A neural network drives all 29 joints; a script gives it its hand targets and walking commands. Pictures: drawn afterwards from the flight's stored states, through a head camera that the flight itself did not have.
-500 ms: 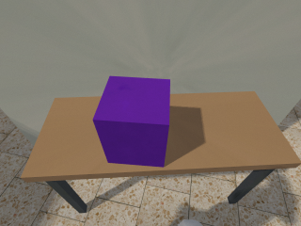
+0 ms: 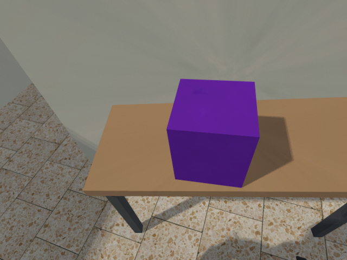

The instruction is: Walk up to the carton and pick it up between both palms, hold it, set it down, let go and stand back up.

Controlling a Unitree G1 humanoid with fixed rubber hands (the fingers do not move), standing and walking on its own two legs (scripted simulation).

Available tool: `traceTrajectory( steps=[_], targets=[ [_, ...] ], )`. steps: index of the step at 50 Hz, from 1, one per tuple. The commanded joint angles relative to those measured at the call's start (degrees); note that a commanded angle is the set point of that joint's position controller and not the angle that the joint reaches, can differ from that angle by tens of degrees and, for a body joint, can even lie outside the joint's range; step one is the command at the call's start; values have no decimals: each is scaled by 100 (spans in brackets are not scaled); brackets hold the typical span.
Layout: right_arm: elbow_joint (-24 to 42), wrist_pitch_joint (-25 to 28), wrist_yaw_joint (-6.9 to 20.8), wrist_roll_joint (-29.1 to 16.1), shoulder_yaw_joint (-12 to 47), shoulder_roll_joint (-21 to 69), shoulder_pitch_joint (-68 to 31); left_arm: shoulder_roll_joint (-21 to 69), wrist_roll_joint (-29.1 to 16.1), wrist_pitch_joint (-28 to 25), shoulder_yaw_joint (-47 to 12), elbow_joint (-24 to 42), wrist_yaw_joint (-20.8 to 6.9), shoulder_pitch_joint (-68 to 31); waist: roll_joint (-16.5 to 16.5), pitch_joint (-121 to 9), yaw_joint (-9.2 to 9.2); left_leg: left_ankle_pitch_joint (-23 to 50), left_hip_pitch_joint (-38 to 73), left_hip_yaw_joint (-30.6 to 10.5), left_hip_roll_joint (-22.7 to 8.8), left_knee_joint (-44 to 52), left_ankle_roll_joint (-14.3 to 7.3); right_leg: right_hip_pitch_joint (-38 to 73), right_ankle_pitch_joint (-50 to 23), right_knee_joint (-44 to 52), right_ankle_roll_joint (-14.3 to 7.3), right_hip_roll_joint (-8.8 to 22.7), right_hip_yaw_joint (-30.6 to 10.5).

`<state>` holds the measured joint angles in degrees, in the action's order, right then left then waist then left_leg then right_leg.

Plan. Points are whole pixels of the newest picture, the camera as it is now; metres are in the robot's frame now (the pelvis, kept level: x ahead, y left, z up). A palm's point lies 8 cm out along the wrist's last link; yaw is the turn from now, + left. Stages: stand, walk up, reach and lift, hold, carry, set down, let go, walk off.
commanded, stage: walk up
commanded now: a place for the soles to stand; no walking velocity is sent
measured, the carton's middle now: (211, 134) +0.49 -0.06 -0.03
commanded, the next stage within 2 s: none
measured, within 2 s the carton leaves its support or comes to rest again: neither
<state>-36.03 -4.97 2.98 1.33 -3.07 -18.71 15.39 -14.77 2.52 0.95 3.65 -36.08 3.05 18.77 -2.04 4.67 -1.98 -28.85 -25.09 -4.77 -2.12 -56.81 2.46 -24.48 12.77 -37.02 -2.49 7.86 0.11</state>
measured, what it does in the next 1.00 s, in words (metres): steps on the spot: left foot, then right foot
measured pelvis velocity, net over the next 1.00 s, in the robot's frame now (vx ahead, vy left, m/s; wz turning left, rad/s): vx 0.01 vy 0.02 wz -0.02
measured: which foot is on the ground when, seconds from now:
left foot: up 0.00-0.04, down 0.06-0.52, up 0.54-0.80, down 0.82-1.00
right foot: down 0.00-0.06, up 0.08-0.46, down 0.48-1.00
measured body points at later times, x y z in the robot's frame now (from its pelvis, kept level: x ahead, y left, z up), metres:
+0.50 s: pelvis +0.02 +0.04 +0.00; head +0.06 +0.03 +0.45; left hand +0.16 +0.29 -0.10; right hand +0.07 -0.25 -0.11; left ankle +0.00 +0.18 -0.72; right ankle +0.04 -0.07 -0.73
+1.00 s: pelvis +0.01 +0.02 +0.00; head +0.02 +0.02 +0.45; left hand +0.12 +0.28 -0.11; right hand +0.13 -0.25 -0.08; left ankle +0.03 +0.14 -0.72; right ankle +0.02 -0.10 -0.72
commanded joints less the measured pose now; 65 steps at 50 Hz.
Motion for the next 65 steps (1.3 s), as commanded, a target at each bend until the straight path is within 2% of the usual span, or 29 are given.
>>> traceTrajectory(
  steps=[1,2,3,4,5,6,8,9,14,20,22,23,24,25,26,29,34,39,40,41,42,43,45,48,50,52,55,59,65],
  targets=[
    [-29,435,-207,-120,-175,-282,1570,-889,-89,106,171,290,-183,107,539,-614,418,858,1878,765,452,2688,5,-766,2844,-643,-345,-244,251],
    [135,491,-211,-36,-243,-778,1465,-517,-123,112,34,318,-194,373,-620,-283,386,-417,1470,-1000,-594,3354,-295,-1343,2596,-1392,19,-459,438],
    [383,519,-252,53,-311,-1236,1046,-421,-149,118,-32,365,-212,392,-969,234,274,-1542,783,-3017,-1760,4218,-779,-1896,2408,-1936,218,-569,170],
    [271,502,-396,86,-346,-1214,779,-620,-201,138,59,443,-225,-113,-504,745,406,-1869,114,-3278,-2044,4632,-1336,-1715,1840,-2321,255,-242,-393],
    [281,535,-468,90,-339,-1126,565,-660,-226,162,74,467,-251,-389,-431,1028,365,-1676,-135,-3252,-1930,4761,-1399,-1670,1488,-2593,281,-170,-552],
    [319,581,-458,73,-229,-855,501,-706,-239,155,83,328,-284,-366,-324,1099,314,-803,-44,-2534,-1448,4593,-1150,-1484,1143,-2449,326,-132,-588],
    [378,654,-439,48,-130,-725,399,-713,-191,161,148,40,-332,82,-985,572,96,1036,497,-1289,-978,4054,-844,-1104,902,-2069,415,-172,-417],
    [370,692,-434,45,-122,-678,464,-707,-165,162,150,-26,-340,138,-1141,318,90,1640,767,-1052,-952,3874,-857,-951,962,-1881,446,-232,-277],
    [351,717,-500,94,-103,-521,1308,-610,-63,222,61,17,-381,-589,-922,-220,495,3676,1772,-876,-1009,3304,-1069,-688,936,-1237,415,-470,-6],
    [471,560,-545,99,-226,-851,1212,-413,-107,133,-38,149,-358,-738,-738,-658,457,5098,2007,-746,-1155,2568,-1396,221,1013,-77,211,-714,183],
    [526,489,-514,-4,-208,-830,964,-487,-117,37,-36,47,-333,-290,-410,-725,114,4362,1282,-487,-871,2029,-980,1551,-428,1517,46,-611,99],
    [574,521,-513,-79,-124,-599,1085,-895,-36,-9,56,34,-314,-101,205,-986,-17,3390,613,-308,-557,1376,-637,2492,-1489,1435,-163,-48,-511],
    [668,538,-526,-116,-2,-305,1249,-1312,-12,-21,141,88,-320,-29,1216,-1210,-62,1492,-225,190,60,430,-282,3172,-3076,1199,-633,838,-1528],
    [701,451,-598,-104,60,-117,1207,-1227,-66,12,74,96,-341,-231,1309,-927,25,-821,-271,542,294,131,-219,2538,-3552,1252,-1213,1186,-1656],
    [685,382,-675,-99,10,-177,1092,-1107,-110,36,84,87,-351,-404,1413,-832,-32,-1118,147,233,79,70,-273,1766,-2765,1285,-1443,1124,-1686],
    [525,421,-615,-38,-63,-395,943,-846,-223,93,-28,256,-357,-826,1154,-221,100,-584,-3,359,145,-6,-223,1228,-1985,1339,-1215,384,-833],
    [685,451,-530,-49,-16,-155,728,-995,-125,81,-53,330,-313,-754,961,-384,8,86,126,616,188,893,-231,1072,-1114,1340,-1093,296,-957],
    [673,604,-496,-62,-101,-185,871,-1003,-231,123,-95,358,-378,-847,678,-667,321,1895,1883,598,218,2856,-436,85,68,882,-535,89,-905],
    [713,655,-498,7,-149,-359,870,-868,-266,95,-143,380,-395,-763,376,-740,365,1735,2197,-28,-215,2988,-605,-303,372,591,-299,-32,-865],
    [781,707,-504,62,-199,-670,816,-609,-290,81,-210,405,-429,-568,-395,-736,288,1244,2114,-1430,-1238,3470,-1009,-621,1077,-206,10,-516,-518],
    [805,702,-523,21,-239,-906,475,-601,-245,107,-189,323,-412,-353,-523,-373,183,972,1140,-1973,-1893,3889,-1551,-154,1461,-693,154,-816,-69],
    [735,682,-524,21,-227,-927,308,-757,-228,136,-122,280,-398,-345,-515,-165,170,998,511,-2002,-1960,3866,-1809,380,1605,-960,116,-685,-242],
    [832,661,-481,2,-137,-706,35,-850,-179,94,-91,273,-426,-371,-553,-46,140,1675,465,-1115,-1533,3660,-1533,518,1440,-540,90,-638,-254],
    [821,641,-407,-24,-51,-592,-131,-824,-149,-48,-85,220,-455,-154,-591,-417,-3,2332,540,-267,-853,3086,-866,1262,-209,690,73,-583,-258],
    [780,632,-325,-83,0,-515,95,-954,-148,-145,-86,277,-450,-230,-309,-732,149,1882,620,-8,-542,2849,-607,1551,-729,835,-23,-355,-675],
    [734,572,-282,-106,59,-350,311,-1057,-211,-174,-72,280,-463,-411,227,-659,346,1003,1094,229,-181,2835,-440,750,306,1200,-178,-87,-1066],
    [703,564,-281,-79,43,-433,117,-948,-310,-170,-91,299,-456,-349,287,-336,261,1117,1370,184,-234,2788,-445,191,1021,1557,-79,-204,-988],
    [625,640,-292,-78,71,-407,220,-982,-303,-213,-100,331,-456,-324,591,-339,263,1284,1283,259,-228,2858,-439,336,707,1592,-90,-181,-1024],
    [511,682,-293,-76,65,-450,230,-961,-304,-222,-99,391,-445,-250,547,-412,203,1452,1177,288,-256,2926,-414,564,390,1492,-104,-215,-940]
  ],
)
